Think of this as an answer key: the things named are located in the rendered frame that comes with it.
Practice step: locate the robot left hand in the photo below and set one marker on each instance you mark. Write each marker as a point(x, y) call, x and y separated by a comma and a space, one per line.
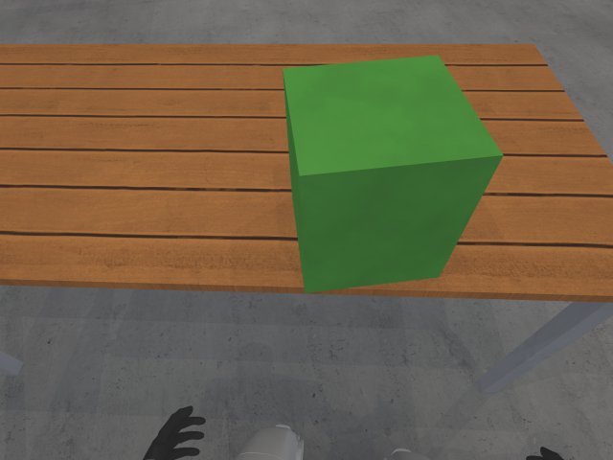
point(162, 447)

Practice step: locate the carton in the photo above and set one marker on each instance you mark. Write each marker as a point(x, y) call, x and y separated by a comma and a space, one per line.
point(388, 161)

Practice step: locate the table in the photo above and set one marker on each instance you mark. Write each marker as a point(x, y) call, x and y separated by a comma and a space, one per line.
point(166, 166)

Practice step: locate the robot left thigh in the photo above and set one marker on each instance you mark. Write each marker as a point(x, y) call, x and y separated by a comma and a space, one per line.
point(273, 443)

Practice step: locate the robot right shin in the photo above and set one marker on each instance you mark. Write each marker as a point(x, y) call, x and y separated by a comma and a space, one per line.
point(400, 449)

